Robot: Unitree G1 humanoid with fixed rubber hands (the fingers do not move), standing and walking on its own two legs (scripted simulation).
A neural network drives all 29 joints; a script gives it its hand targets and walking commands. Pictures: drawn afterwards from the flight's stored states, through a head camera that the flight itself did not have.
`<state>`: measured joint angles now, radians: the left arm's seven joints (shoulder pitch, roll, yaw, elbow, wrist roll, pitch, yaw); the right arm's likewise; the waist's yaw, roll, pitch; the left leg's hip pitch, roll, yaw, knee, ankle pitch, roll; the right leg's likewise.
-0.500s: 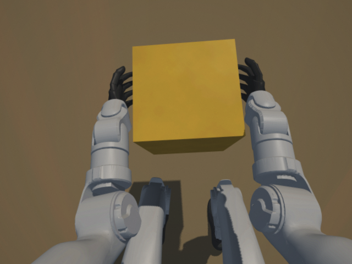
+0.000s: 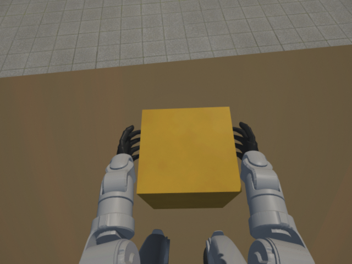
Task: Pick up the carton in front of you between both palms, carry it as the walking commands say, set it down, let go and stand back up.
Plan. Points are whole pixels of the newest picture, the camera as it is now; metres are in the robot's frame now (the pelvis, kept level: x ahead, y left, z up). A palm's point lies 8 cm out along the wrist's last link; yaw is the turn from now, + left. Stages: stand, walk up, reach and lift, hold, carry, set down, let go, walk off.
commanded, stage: reach and lift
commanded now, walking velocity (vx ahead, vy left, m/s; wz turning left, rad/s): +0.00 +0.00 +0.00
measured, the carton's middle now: (186, 164) +0.37 +0.01 -0.09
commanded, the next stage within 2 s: hold in 1.44 s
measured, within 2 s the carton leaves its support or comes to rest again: neither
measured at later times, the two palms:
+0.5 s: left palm (111, 149) +0.32 +0.15 +0.10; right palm (276, 149) +0.32 -0.15 +0.10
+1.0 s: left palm (109, 146) +0.32 +0.15 +0.11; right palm (277, 145) +0.32 -0.15 +0.11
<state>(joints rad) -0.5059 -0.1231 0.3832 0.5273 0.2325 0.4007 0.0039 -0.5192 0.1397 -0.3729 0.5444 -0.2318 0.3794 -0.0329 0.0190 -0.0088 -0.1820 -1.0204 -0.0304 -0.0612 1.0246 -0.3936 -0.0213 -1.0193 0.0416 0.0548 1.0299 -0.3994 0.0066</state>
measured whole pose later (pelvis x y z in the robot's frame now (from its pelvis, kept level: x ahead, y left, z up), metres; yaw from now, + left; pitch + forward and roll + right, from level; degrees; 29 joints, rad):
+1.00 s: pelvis +0.02 +0.00 +0.08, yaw +0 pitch -5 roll +0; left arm -0.32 -0.17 0.28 0.34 0.30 0.64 -0.03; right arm -0.32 0.17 -0.29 0.34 -0.30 0.62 0.02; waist 0.00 0.00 0.04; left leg -0.13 -0.02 -0.07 0.43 -0.21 -0.01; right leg -0.13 0.02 0.07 0.43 -0.21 0.00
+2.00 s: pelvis +0.02 +0.00 +0.08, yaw +0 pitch -8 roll +0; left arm -0.30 -0.16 0.25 0.24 0.28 0.76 -0.02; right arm -0.30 0.16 -0.26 0.25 -0.28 0.75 0.01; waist 0.00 0.00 0.05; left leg -0.06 -0.02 -0.07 0.39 -0.19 -0.01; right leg -0.06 0.02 0.07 0.39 -0.19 0.01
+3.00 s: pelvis +0.06 +0.00 +0.07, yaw +0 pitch +2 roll +0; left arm -0.19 -0.13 0.14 -0.02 0.18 0.92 0.03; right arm -0.19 0.14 -0.15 -0.01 -0.18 0.90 -0.04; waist 0.00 0.00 -0.16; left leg -0.27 -0.01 -0.04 0.55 -0.34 0.00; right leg -0.28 0.01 0.05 0.56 -0.35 0.00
